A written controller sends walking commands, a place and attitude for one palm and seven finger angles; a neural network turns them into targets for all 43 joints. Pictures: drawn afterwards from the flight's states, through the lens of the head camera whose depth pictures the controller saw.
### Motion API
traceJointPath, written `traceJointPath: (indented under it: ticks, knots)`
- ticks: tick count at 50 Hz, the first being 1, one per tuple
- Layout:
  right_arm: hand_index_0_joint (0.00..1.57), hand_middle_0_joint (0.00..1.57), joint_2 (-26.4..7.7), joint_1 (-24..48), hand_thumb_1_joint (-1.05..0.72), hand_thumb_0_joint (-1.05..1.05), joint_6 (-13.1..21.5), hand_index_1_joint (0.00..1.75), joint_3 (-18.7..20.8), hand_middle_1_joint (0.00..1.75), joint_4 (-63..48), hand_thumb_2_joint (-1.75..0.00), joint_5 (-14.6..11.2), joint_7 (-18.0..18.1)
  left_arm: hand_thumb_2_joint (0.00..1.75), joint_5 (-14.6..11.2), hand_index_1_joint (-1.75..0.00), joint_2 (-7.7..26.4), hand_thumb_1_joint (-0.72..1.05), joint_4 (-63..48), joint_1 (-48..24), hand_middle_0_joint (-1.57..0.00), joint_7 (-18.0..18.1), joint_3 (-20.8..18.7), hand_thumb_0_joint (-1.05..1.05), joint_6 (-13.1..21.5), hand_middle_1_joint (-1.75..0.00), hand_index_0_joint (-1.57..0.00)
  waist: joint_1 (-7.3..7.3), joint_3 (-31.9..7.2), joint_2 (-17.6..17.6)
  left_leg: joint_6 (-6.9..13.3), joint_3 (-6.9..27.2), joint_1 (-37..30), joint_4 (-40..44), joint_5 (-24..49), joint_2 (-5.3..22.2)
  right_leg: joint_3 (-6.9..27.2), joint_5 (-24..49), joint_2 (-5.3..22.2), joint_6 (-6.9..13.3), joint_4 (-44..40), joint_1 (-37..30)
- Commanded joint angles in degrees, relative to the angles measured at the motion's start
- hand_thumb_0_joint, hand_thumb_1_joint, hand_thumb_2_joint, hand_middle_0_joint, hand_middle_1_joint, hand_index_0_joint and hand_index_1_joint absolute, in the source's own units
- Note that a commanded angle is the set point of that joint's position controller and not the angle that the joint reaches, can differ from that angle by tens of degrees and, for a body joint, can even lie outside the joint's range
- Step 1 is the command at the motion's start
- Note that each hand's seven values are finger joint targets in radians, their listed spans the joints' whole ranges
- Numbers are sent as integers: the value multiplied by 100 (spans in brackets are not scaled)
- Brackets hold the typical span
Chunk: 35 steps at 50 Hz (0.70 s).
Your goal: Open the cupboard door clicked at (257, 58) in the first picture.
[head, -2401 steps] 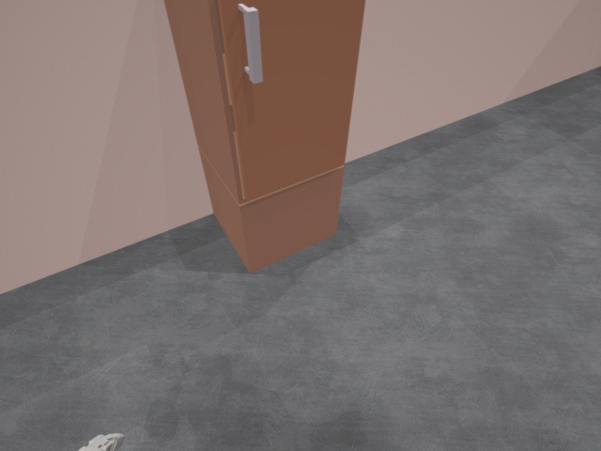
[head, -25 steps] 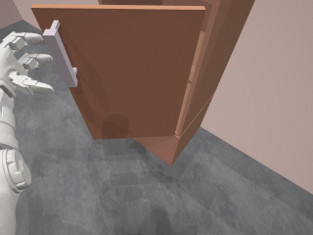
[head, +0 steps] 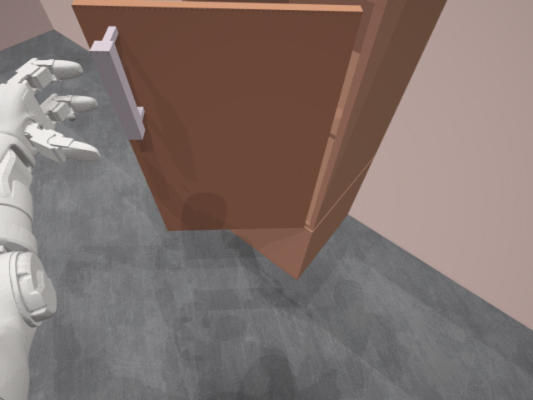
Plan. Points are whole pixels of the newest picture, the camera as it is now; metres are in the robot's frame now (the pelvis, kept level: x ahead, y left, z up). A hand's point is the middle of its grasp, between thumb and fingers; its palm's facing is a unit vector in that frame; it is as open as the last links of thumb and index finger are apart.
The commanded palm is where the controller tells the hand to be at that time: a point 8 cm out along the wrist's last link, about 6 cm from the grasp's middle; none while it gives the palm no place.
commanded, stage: move the hooked fingers beside the handle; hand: left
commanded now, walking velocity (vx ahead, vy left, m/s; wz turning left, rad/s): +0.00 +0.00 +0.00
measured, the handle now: (124, 86) +0.54 +0.20 +0.16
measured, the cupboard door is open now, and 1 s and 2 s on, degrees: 41 41 41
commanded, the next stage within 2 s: slide the fingers in behind the handle in 0.70 s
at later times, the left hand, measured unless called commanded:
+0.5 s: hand (70, 111) +0.49 +0.27 +0.15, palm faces -0.01 -1.00 +0.00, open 14.0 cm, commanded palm +0.46 +0.31 +0.15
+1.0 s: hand (83, 113) +0.48 +0.25 +0.16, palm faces -0.01 -1.00 +0.01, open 14.0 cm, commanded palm +0.47 +0.29 +0.15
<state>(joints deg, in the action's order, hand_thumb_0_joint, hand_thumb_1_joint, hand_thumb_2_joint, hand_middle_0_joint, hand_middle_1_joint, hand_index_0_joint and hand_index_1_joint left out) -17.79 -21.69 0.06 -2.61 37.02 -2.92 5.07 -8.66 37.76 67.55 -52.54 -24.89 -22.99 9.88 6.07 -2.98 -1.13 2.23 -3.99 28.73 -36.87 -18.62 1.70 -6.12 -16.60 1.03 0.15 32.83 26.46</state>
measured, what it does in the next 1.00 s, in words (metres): stands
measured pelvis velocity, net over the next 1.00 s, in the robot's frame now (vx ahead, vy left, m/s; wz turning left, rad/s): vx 0.01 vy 0.00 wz -0.01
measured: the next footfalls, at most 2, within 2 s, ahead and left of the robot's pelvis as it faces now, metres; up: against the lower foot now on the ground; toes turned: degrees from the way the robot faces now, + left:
none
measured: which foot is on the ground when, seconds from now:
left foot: down 0.00-1.00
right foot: down 0.00-1.00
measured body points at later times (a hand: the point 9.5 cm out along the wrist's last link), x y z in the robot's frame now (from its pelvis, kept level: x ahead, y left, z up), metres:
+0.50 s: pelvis +0.01 +0.01 +0.00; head +0.09 +0.02 +0.44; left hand +0.48 +0.32 +0.16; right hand -0.02 -0.27 -0.11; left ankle -0.01 +0.09 -0.73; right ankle -0.01 -0.12 -0.73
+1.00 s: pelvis +0.01 +0.00 +0.00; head +0.08 +0.02 +0.44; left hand +0.48 +0.30 +0.16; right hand +0.04 -0.27 -0.11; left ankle -0.01 +0.09 -0.73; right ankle -0.01 -0.12 -0.73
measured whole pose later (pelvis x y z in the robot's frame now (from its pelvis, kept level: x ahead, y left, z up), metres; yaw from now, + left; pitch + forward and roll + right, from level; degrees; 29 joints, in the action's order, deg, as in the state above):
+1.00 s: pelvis +0.01 +0.00 +0.00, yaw +0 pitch +12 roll -2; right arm -17.0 -21.6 -0.6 -2.8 36.3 -2.5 4.4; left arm -8.9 36.0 66.5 -53.3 -23.8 -23.0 10.6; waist 6.5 -3.8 -0.8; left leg 2.4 -4.0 30.7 -38.6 -19.9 1.9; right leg -5.8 -17.3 0.8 -0.2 33.8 28.1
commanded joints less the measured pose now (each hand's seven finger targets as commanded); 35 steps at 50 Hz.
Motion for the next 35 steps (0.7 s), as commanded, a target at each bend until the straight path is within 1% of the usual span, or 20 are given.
traceJointPath:
  ticks: [1, 4, 6, 9, 10, 13, 14, 17, 20, 21, 22, 23, 24, 25, 26, 29, 30, 33, 34, 35]
  knots:
    - [20, 20, -1021, -698, -90, 0, 168, 30, 345, 30, -261, -90, 51, 95, 30, -134, -120, 1724, -50, -1173, -3198, -30, 22, -339, 0, 487, -120, -30, 303, -2016, -522, -5, 663, -1631, 298, 1738, -20, 389, 1385, -215, 85, -276, -104]
    - [20, 20, -1048, -782, -90, 0, 157, 30, 320, 30, -245, -90, 45, 115, 30, -44, -120, 1957, -50, -805, -3107, -30, 64, -431, 0, 430, -120, -30, 303, -1935, -359, 27, 633, -1319, 266, 1630, -45, 400, 1372, -199, 79, -241, -167]
    - [20, 20, -1082, -831, -90, 0, 138, 30, 305, 30, -251, -90, 42, 121, 30, 98, -120, 2297, -50, -665, -3132, -30, 85, -545, 0, 388, -120, -30, 291, -1914, -329, 41, 623, -1096, 273, 1535, -52, 440, 1383, -190, 47, -236, -223]
    - [20, 20, -1070, -906, -90, 0, 87, 30, 312, 30, -355, -90, 61, 114, 30, 186, -120, 2628, -50, -771, -2990, -30, 87, -749, 0, 460, -120, -30, 169, -2227, -569, 35, 572, -1135, 200, 1826, -71, 450, 1641, -196, 74, -141, -425]
    - [20, 20, -1048, -898, -90, 0, 76, 30, 317, 30, -385, -90, 66, 100, 30, 222, -120, 2628, -50, -1001, -3097, -30, 60, -700, 0, 522, -120, -30, 155, -2437, -922, 1, 572, -1346, 196, 1978, -63, 459, 1713, -205, 67, -134, -388]
    - [20, 20, -1044, -969, -90, 0, 50, 30, 363, 30, -410, -90, 79, 70, 30, 115, -120, 2558, -50, -1182, -2808, -30, -41, -774, 0, 613, -120, -30, 95, -2631, -879, -22, 601, -1644, 155, 2337, -14, 421, 1864, -254, 77, -146, -378]
    - [20, 20, -1032, -994, -90, 0, 16, 30, 369, 30, -427, -90, 80, 72, 30, 20, -120, 2284, -50, -1139, -2713, -30, -113, -610, 0, 605, -120, -30, 155, -2622, -732, -10, 589, -1683, 148, 2457, 5, 380, 1916, -281, 83, -136, -360]
    - [20, 20, -1084, -1034, -90, 0, -38, 30, 408, 30, -389, -90, 61, 64, 30, -118, -120, 2296, -50, -866, -2396, -30, -266, -742, 0, 394, -120, -30, 118, -2299, -445, 23, 545, -1459, 203, 2282, 9, 368, 1905, -298, 55, -213, -342]
    - [20, 20, -1065, -998, -90, 0, -82, 30, 409, 30, -467, -90, 42, 43, 30, -97, -120, 2231, -50, -1009, -2157, -30, -334, -675, 0, 245, -120, -30, 19, -2181, -687, 10, 520, -1497, 221, 2501, -9, 338, 1962, -296, 79, -197, -284]
    - [20, 20, -1034, -982, -90, 0, -78, 30, 415, 30, -453, -90, 53, 33, 30, -92, -120, 1959, -50, -1051, -2191, -30, -330, -455, 0, 214, -120, -30, 97, -2053, -711, 9, 512, -1544, 216, 2503, 8, 321, 1921, -304, 68, -221, -150]
    - [20, 20, -1053, -1022, -90, 0, -82, 30, 438, 30, -445, -90, 70, 24, 30, -82, -120, 2128, -50, -1163, -2171, -30, -285, -615, 0, 232, -120, -30, 54, -2053, -606, 6, 548, -1530, 210, 2511, 19, 314, 1885, -306, 68, -221, -155]
    - [20, 20, -1043, -1001, -90, 0, -90, 30, 437, 30, -469, -90, 63, 15, 30, -77, -120, 2049, -50, -1191, -2077, -30, -262, -565, 0, 233, -120, -30, 58, -1997, -650, 1, 536, -1529, 207, 2559, 23, 314, 1891, -310, 76, -209, -126]
    - [20, 20, -1044, -1017, -90, 0, -102, 30, 437, 30, -470, -90, 71, 17, 30, -158, -120, 1984, -50, -1354, -2173, -30, -241, -560, 0, 289, -120, -30, 87, -2058, -641, -5, 554, -1676, 195, 2748, 42, 287, 1943, -326, 96, -185, -115]
    - [20, 20, -1043, -1005, -90, 0, -99, 30, 454, 30, -477, -90, 79, 6, 30, -156, -120, 2118, -50, -1635, -2314, -30, -219, -675, 0, 345, -120, -30, 57, -2276, -723, -25, 592, -1828, 173, 2917, 55, 306, 2005, -335, 83, -170, -149]
    - [20, 20, -1014, -981, -90, 0, -92, 30, 467, 30, -477, -90, 74, -6, 30, -171, -120, 2005, -50, -1790, -2347, -30, -197, -624, 0, 384, -120, -30, 80, -2420, -853, -46, 616, -2041, 144, 3068, 74, 309, 2026, -341, 85, -162, -118]
    - [20, 20, -980, -921, -90, 0, -59, 30, 458, 30, -441, -90, 79, -18, 30, -273, -120, 1774, -50, -1970, -2486, -30, -131, -538, 0, 452, -120, -30, 120, -2381, -943, -75, 665, -2225, 94, 3292, 103, 283, 1977, -347, 107, -162, -1]
    - [20, 20, -990, -904, -90, 0, -47, 30, 460, 30, -422, -90, 81, -25, 30, -250, -120, 1869, -50, -2012, -2506, -30, -103, -628, 0, 441, -120, -30, 97, -2442, -883, -92, 705, -2268, 105, 3309, 111, 284, 1982, -351, 88, -159, -13]
    - [20, 20, -965, -795, -90, 0, -31, 30, 428, 30, -416, -90, 56, -39, 30, -212, -120, 1584, -50, -1559, -2284, -30, -69, -422, 0, 260, -120, -30, 117, -2029, -742, -70, 648, -1925, 154, 2889, 72, 277, 1867, -320, 88, -194, 17]
    - [20, 20, -980, -815, -90, 0, -44, 30, 414, 30, -418, -90, 58, -16, 30, -213, -120, 1683, -50, -1400, -2278, -30, -43, -511, 0, 217, -120, -30, 101, -1957, -604, -41, 620, -1797, 150, 2883, 52, 264, 1934, -305, 102, -173, -75]
    - [20, 20, -971, -749, -90, 0, -36, 30, 397, 30, -420, -90, 41, -14, 30, -132, -120, 1631, -50, -1388, -2437, -30, -36, -369, 0, 178, -120, -30, 144, -1865, -683, -53, 630, -1744, 167, 2787, 47, 270, 1888, -298, 85, -166, 1]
